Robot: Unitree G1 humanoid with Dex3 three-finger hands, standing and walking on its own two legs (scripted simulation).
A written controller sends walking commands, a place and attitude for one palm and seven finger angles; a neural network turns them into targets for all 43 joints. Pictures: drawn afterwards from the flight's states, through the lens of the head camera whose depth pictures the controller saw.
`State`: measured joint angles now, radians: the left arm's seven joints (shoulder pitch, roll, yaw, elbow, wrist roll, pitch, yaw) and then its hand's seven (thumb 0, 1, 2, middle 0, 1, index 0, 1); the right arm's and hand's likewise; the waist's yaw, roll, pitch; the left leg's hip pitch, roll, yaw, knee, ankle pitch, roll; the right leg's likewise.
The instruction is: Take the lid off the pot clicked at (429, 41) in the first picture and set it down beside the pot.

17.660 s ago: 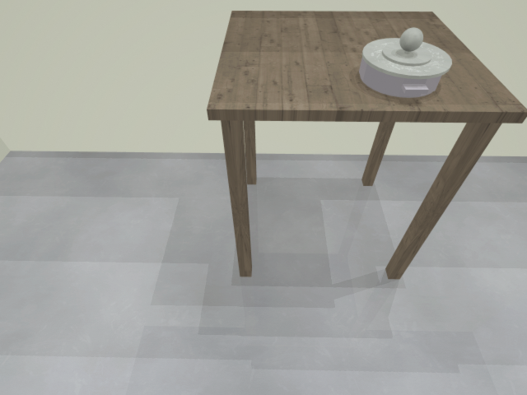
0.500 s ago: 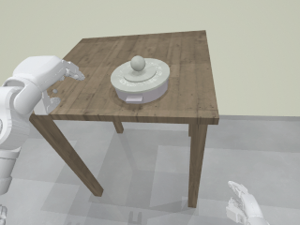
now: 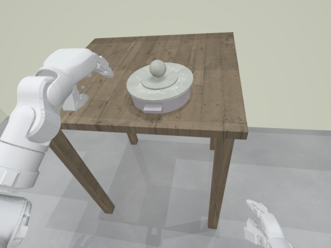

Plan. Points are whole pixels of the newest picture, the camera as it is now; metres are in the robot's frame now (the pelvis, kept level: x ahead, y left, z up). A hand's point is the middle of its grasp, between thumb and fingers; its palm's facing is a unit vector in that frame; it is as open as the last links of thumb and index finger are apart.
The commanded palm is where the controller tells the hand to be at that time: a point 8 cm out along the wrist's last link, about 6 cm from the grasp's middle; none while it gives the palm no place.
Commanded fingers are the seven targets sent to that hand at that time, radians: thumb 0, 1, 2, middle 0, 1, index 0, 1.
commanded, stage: move the open hand above the knob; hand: left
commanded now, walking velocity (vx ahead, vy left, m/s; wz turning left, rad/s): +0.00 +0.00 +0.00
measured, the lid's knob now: (157, 68) +0.56 +0.09 +0.17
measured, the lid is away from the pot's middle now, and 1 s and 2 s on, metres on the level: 0.00 0.00 0.00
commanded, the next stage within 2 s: none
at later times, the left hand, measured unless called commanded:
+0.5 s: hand (122, 67) +0.44 +0.15 +0.25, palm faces -0.08 +0.01 -1.00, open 9.9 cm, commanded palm +0.40 +0.15 +0.32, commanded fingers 0.00 -0.40 1.74 -0.88 -0.08 -0.88 -0.08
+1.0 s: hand (137, 55) +0.49 +0.12 +0.26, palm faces -0.16 +0.00 -0.99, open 9.9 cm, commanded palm +0.47 +0.12 +0.32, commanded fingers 0.00 -0.40 1.74 -0.88 -0.08 -0.88 -0.08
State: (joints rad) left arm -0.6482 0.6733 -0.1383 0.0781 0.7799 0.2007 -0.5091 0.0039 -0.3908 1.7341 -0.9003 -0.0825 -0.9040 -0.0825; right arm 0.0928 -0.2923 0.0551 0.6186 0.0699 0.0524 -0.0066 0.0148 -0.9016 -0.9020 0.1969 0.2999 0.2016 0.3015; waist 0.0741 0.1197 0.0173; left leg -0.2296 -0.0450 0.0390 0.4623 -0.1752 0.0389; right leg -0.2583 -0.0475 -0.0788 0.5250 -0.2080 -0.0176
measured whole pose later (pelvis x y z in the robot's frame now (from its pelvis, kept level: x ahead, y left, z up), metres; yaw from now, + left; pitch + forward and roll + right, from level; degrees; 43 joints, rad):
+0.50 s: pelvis +0.03 +0.00 +0.00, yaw -1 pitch -1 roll +1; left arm -0.89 0.54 -0.27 0.32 0.83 0.29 -0.51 0.00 -0.39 1.73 -0.90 -0.08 -0.90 -0.08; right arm 0.13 -0.30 0.04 0.64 0.07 0.10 0.01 0.01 -0.90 -0.90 0.20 0.30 0.20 0.30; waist 0.03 0.11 -0.01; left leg -0.22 -0.05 0.05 0.43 -0.19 0.04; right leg -0.27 -0.05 -0.06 0.51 -0.23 -0.02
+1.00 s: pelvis +0.05 +0.00 +0.01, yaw +0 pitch +2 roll +1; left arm -1.12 0.45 -0.36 0.60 0.85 0.35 -0.52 0.00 -0.39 1.73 -0.90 -0.08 -0.90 -0.08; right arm 0.13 -0.29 0.05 0.66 0.07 0.12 0.00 0.01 -0.90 -0.90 0.20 0.30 0.20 0.30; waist 0.00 0.08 -0.03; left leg -0.22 -0.05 0.04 0.40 -0.21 0.04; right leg -0.26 -0.04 -0.07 0.48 -0.25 -0.01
